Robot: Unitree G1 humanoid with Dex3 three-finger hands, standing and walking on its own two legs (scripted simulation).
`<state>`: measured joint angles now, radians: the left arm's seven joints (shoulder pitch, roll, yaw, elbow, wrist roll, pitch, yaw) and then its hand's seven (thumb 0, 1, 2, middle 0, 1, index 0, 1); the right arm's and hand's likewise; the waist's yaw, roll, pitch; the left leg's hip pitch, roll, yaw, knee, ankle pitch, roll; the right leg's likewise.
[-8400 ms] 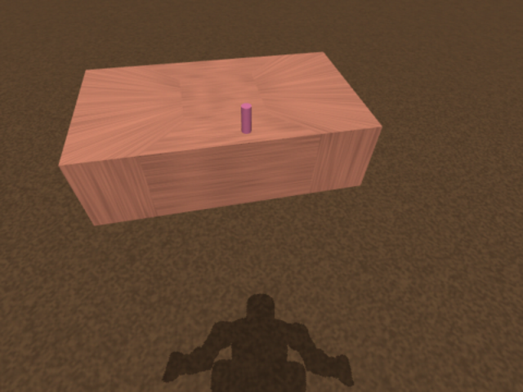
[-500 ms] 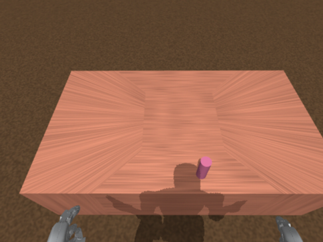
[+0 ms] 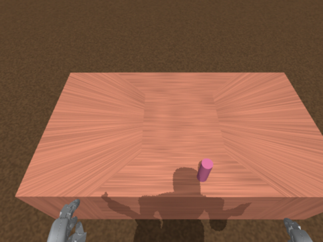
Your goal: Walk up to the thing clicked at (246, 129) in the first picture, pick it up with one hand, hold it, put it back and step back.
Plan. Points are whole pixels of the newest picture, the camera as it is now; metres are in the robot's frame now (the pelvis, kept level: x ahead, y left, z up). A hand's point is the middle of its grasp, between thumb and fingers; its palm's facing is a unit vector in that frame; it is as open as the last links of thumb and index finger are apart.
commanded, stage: go down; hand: right
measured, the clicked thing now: (204, 170) +0.43 -0.15 -0.28
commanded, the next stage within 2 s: approach in 1.76 s
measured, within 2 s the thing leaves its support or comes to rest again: neither
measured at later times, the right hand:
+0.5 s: hand (288, 196) +0.26 -0.30 -0.03, palm faces +0.13 +0.96 -0.23, open 17.4 cm
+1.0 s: hand (292, 169) +0.32 -0.32 -0.01, palm faces +0.11 +0.99 -0.13, open 17.6 cm
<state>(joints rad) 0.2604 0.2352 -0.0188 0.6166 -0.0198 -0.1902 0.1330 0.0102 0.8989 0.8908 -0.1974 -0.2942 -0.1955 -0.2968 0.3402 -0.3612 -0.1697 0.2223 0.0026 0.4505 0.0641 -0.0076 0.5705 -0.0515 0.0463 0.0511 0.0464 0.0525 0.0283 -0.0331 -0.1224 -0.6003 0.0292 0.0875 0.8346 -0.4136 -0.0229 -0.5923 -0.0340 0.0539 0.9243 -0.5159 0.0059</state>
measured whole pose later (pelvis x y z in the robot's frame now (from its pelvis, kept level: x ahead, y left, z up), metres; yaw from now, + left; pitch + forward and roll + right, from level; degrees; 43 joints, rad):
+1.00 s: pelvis -0.03 +0.00 -0.01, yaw +1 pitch +14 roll +3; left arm 0.34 0.30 -0.03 0.69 0.01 -0.18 0.13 0.01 0.90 0.89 -0.20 -0.29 -0.20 -0.29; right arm -0.42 -0.66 -0.48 1.03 0.06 -0.07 0.44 -0.01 0.56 -0.04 0.06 0.04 0.05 0.05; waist 0.07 0.01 -0.08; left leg -0.75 0.02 0.06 0.86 -0.35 -0.01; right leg -0.74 -0.04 0.03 0.95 -0.46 0.01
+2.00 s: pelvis -0.03 +0.00 -0.02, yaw +2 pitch +19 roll +3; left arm 0.36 0.32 -0.05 0.69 0.02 -0.14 0.08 0.00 0.91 0.88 -0.20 -0.30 -0.21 -0.30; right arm -0.60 -0.79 -0.56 1.22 0.09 -0.24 0.53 -0.01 0.59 -0.07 0.04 0.05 0.04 0.05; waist 0.10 0.02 -0.10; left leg -0.88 0.02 0.07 0.92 -0.37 -0.02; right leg -0.87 -0.04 0.04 1.03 -0.49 0.00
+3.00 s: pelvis -0.11 +0.00 -0.29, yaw +3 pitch +35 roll +5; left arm 0.24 0.30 -0.02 0.67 0.05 -0.08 -0.03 0.00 0.92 0.88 -0.20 -0.30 -0.21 -0.28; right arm -0.88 -0.47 -0.43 1.02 0.08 -0.43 0.26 -0.01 0.51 -0.05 0.06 0.04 0.05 0.04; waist 0.16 -0.03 -0.19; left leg -2.02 0.07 0.04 1.97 -0.57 -0.02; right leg -2.00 0.01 0.07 2.08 -0.71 0.00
